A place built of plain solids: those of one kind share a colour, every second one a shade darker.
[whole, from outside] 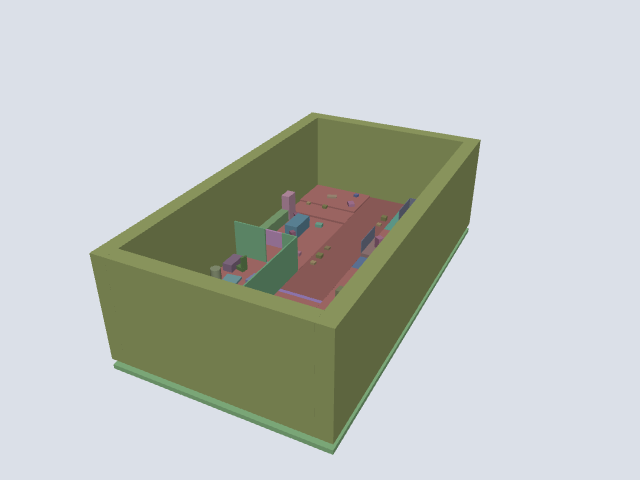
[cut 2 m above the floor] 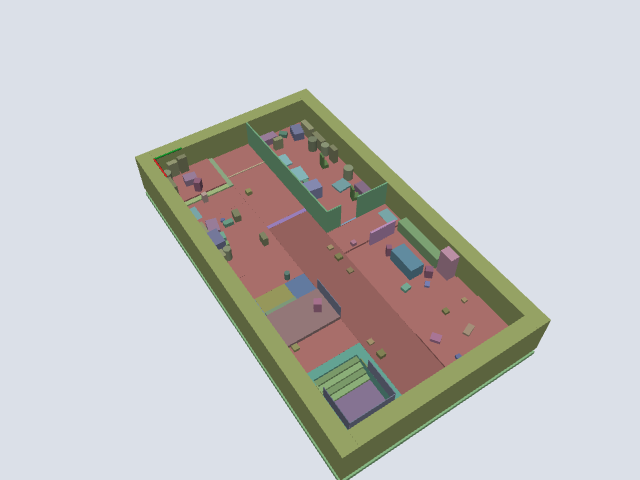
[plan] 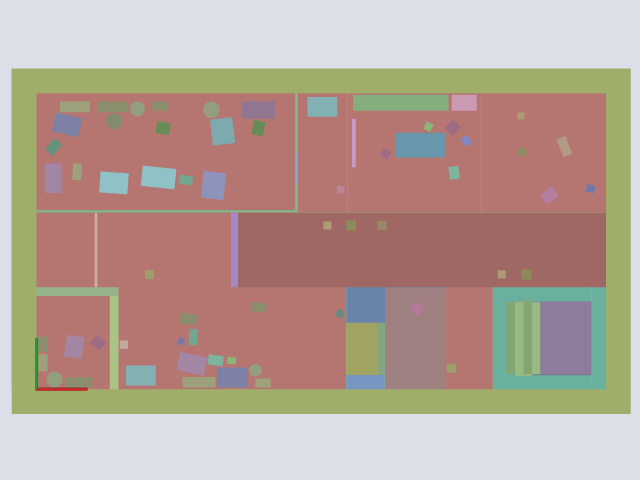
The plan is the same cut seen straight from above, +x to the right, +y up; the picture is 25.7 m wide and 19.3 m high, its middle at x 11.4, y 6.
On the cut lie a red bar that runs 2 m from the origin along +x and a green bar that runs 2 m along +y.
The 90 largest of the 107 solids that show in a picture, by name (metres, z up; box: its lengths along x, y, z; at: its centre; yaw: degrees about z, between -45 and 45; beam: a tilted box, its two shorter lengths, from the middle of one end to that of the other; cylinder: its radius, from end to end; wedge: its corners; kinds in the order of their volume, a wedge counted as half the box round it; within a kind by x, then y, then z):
{
 "wall_1": {"box": [1.0, 11.9, 7.0], "at": [-0.5, 5.95, 2.5]},
 "wall_2": {"box": [24.9, 1.0, 7.0], "at": [11.45, -0.5, 2.5]},
 "wall_3": {"box": [24.9, 1.0, 7.0], "at": [11.45, 12.4, 2.5]},
 "wall_4": {"box": [1.0, 11.9, 7.0], "at": [23.4, 5.95, 2.5]},
 "floor_1": {"box": [2.95, 3.75, 1.24], "at": [1.48, 1.88, -0.38]},
 "floor_2": {"box": [7.82, 3.0, 1.0], "at": [3.91, 5.6, -0.5]},
 "floor_3": {"box": [1.8, 4.1, 1.0], "at": [4.2, 2.05, -0.5]},
 "floor_4": {"box": [10.5, 4.8, 1.0], "at": [5.25, 9.5, -0.5]},
 "floor_5": {"box": [5.45, 4.1, 1.0], "at": [7.83, 2.05, -0.5]},
 "floor_6": {"box": [1.9, 4.1, 1.0], "at": [11.5, 2.05, -0.5]},
 "floor_7": {"box": [2.0, 4.8, 1.0], "at": [11.5, 9.5, -0.5]},
 "floor_8": {"box": [5.4, 4.8, 0.85], "at": [15.2, 9.5, -0.57]},
 "floor_9": {"box": [14.8, 3.0, 1.0], "at": [15.5, 5.6, -0.5]},
 "floor_10": {"box": [1.9, 4.1, 1.0], "at": [17.4, 2.05, -0.5]},
 "floor_11": {"box": [1.8, 4.8, 1.0], "at": [18.8, 9.5, -0.5]},
 "floor_12": {"box": [3.2, 4.8, 1.12], "at": [21.3, 9.5, -0.44]},
 "floor_base_1": {"box": [24.9, 13.9, 0.3], "at": [11.45, 5.95, -1.57]},
 "floor_deck_1": {"box": [2.44, 4.1, 1.26], "at": [15.23, 2.05, -0.37]},
 "floor_rim_1": {"box": [0.55, 4.1, 1.0], "at": [18.62, 2.05, -0.5]},
 "floor_rim_2": {"box": [3.4, 0.6, 1.0], "at": [20.6, 0.3, -0.5]},
 "floor_rim_3": {"box": [3.4, 0.6, 1.0], "at": [20.6, 3.8, -0.5]},
 "floor_rim_4": {"box": [0.6, 4.1, 1.0], "at": [22.6, 2.05, -0.5]},
 "part_1": {"box": [10.5, 0.1, 2.65], "at": [5.25, 7.15, 1.27]},
 "part_2": {"box": [0.1, 1.01, 2.65], "at": [10.45, 7.71, 1.27]},
 "part_3": {"box": [0.1, 2.39, 2.65], "at": [10.45, 10.71, 1.27]},
 "crate_stack_1": {"box": [0.37, 0.69, 1.17], "at": [0.26, 1.07, 0.82]},
 "crate_stack_2": {"box": [0.37, 0.61, 1.31], "at": [0.26, 1.82, 0.9]},
 "crate_stack_3": {"box": [1.21, 0.43, 0.95], "at": [1.55, 11.36, 0.47]},
 "crate_stack_4": {"box": [0.36, 0.67, 0.92], "at": [1.63, 8.74, 0.46], "yaw": -4.1},
 "crate_stack_5": {"box": [1.11, 0.41, 0.85], "at": [1.7, 0.28, 0.67]},
 "crate_stack_6": {"box": [1.24, 0.43, 0.89], "at": [3.08, 11.36, 0.45]},
 "crate_stack_7": {"box": [0.64, 0.37, 1.21], "at": [4.98, 11.38, 0.6]},
 "crate_stack_8": {"box": [0.68, 0.44, 0.55], "at": [6.12, 2.83, 0.28], "yaw": -8.7},
 "crate_stack_9": {"box": [1.33, 0.42, 0.91], "at": [6.54, 0.28, 0.46]},
 "crate_stack_10": {"box": [0.62, 0.36, 0.66], "at": [8.93, 3.3, 0.33], "yaw": -3.9},
 "crate_stack_11": {"box": [0.63, 0.36, 1.16], "at": [9.11, 0.25, 0.58]},
 "floor_fore_1": {"box": [1.56, 0.57, 1.0], "at": [13.23, 0.28, -0.5]},
 "floor_fore_2": {"box": [1.56, 1.43, 1.0], "at": [13.23, 3.38, -0.5]},
 "pallet_load_1": {"box": [1.09, 0.78, 0.64], "at": [1.23, 10.63, 0.32], "yaw": -14.0},
 "pallet_load_2": {"box": [0.91, 1.08, 1.01], "at": [7.12, 8.19, 0.51], "yaw": -6.4},
 "pallet_load_3": {"box": [1.23, 0.8, 1.32], "at": [7.88, 0.47, 0.66]},
 "floor_before_steps_1": {"box": [1.25, 2.1, 1.0], "at": [13.08, 1.62, -0.5]},
 "step_down_1": {"box": [0.34, 2.9, 0.84], "at": [19.07, 2.05, -0.58]},
 "step_down_2": {"box": [0.34, 2.9, 0.68], "at": [19.41, 2.05, -0.66]},
 "step_down_3": {"box": [0.34, 2.9, 0.52], "at": [19.75, 2.05, -0.74]},
 "step_down_4": {"box": [0.34, 2.9, 0.36], "at": [20.09, 2.05, -0.82]},
 "counter_1": {"box": [3.84, 0.64, 0.88], "at": [14.65, 11.52, 0.29]},
 "island_1": {"box": [2.0, 1.0, 0.93], "at": [15.42, 9.81, 0.32]},
 "sack_pile_1": {"box": [0.68, 1.19, 0.56], "at": [0.67, 8.48, 0.28]},
 "sack_pile_2": {"box": [0.71, 0.87, 0.51], "at": [1.52, 1.71, 0.49], "yaw": -8.6},
 "sack_pile_3": {"box": [1.12, 0.74, 0.57], "at": [6.25, 1.02, 0.28], "yaw": -12.2},
 "sack_pile_4": {"box": [1.35, 0.7, 0.57], "at": [8.94, 11.22, 0.28]},
 "floor_pit_1": {"box": [2.04, 2.9, 0.3], "at": [21.28, 2.05, -0.95]},
 "step_terE_tread_1": {"box": [0.35, 3.75, 1.12], "at": [3.12, 1.88, -0.44]},
 "barrel_1": {"cylinder": 0.32, "from": [0.72, 0.39, 0.24], "to": [0.72, 0.39, 1.15]},
 "barrel_2": {"cylinder": 0.33, "from": [3.12, 10.79, 0.0], "to": [3.12, 10.79, 0.96]},
 "barrel_3": {"cylinder": 0.3, "from": [4.06, 11.27, 0.0], "to": [4.06, 11.27, 0.86]},
 "barrel_4": {"cylinder": 0.34, "from": [7.03, 11.23, 0.0], "to": [7.03, 11.23, 0.96]},
 "barrel_5": {"cylinder": 0.25, "from": [8.81, 0.76, 0.0], "to": [8.81, 0.76, 0.95]},
 "step_terN_tread_1": {"box": [3.3, 0.35, 1.12], "at": [1.65, 3.92, -0.44]},
 "tall_1": {"box": [1.0, 0.64, 1.95], "at": [17.2, 11.52, 0.82]},
 "step_tread_1": {"box": [0.31, 2.1, 1.13], "at": [13.86, 1.62, -0.43]},
 "floor_gap_cover_1": {"box": [0.28, 3.0, 0.8], "at": [7.96, 5.6, -0.4]},
 "bin_1": {"box": [0.51, 0.44, 0.83], "at": [2.48, 1.86, 0.66], "yaw": -40.5},
 "bin_2": {"box": [0.35, 0.34, 0.77], "at": [14.04, 9.47, 0.23], "yaw": -30.3},
 "bin_3": {"box": [0.45, 0.48, 0.81], "at": [15.29, 3.25, 0.67], "yaw": -31.9},
 "bin_4": {"box": [0.44, 0.48, 0.68], "at": [16.74, 10.52, 0.19], "yaw": -40.9},
 "pallet_1": {"box": [1.14, 0.85, 0.19], "at": [3.12, 8.3, 0.04], "yaw": -3.9},
 "pallet_2": {"box": [1.36, 0.82, 0.19], "at": [4.91, 8.52, 0.04], "yaw": -6.1},
 "pallet_3": {"box": [0.9, 1.05, 0.16], "at": [7.48, 10.37, 0.08], "yaw": 6.8},
 "rail_1": {"box": [2.44, 0.04, 0.95], "at": [15.23, 4.08, 0.73]},
 "rail_2": {"box": [2.37, 0.04, 0.95], "at": [21.11, 0.58, 0.47]},
 "rail_3": {"box": [2.37, 0.04, 0.95], "at": [21.11, 3.52, 0.47]},
 "rail_4": {"box": [0.04, 2.88, 0.95], "at": [22.32, 2.05, 0.47]},
 "screenW_1": {"box": [0.15, 1.95, 1.22], "at": [12.77, 9.9, 0.46]},
 "hand_truck_1": {"box": [0.56, 0.14, 0.81], "at": [5.06, 10.34, 0.69], "yaw": -10.9},
 "hand_truck_2": {"box": [0.56, 0.48, 0.29], "at": [5.09, 10.5, 0.14], "yaw": -10.9},
 "hand_truck_3": {"box": [0.47, 0.14, 0.81], "at": [8.87, 10.28, 0.69], "yaw": -13.1},
 "hand_truck_4": {"box": [0.47, 0.58, 0.28], "at": [8.92, 10.5, 0.14], "yaw": -13.1},
 "crate_1": {"box": [0.41, 0.61, 0.31], "at": [0.68, 9.73, 0.15], "yaw": -42.2},
 "crate_2": {"box": [0.55, 0.37, 0.28], "at": [6.01, 8.41, 0.14], "yaw": -9.0},
 "crate_3": {"box": [0.35, 0.65, 0.31], "at": [6.3, 2.1, 0.15], "yaw": -3.3},
 "carton_1": {"box": [0.61, 0.41, 0.39], "at": [7.21, 1.17, 0.2], "yaw": -7.5},
 "carton_2": {"box": [0.41, 0.52, 0.25], "at": [16.79, 8.7, -0.03], "yaw": 7.4},
 "low_mat_1": {"box": [1.2, 0.8, 0.06], "at": [4.2, 0.55, -0.02]},
 "low_mat_2": {"box": [1.2, 0.8, 0.06], "at": [11.5, 11.35, -0.02]},
 "edge_bin_1": {"box": [0.33, 0.33, 0.69], "at": [3.52, 1.79, 0.34]},
 "sack_1": {"box": [0.6, 0.49, 0.23], "at": [20.62, 7.8, 0.23], "yaw": 35.8},
 "carton_folded_1": {"box": [0.39, 0.77, 0.2], "at": [21.23, 9.75, 0.17], "yaw": 21.3},
 "edge_barrel_1": {"cylinder": 0.17, "from": [12.21, 3.03, 0.0], "to": [12.21, 3.03, 0.56]}
}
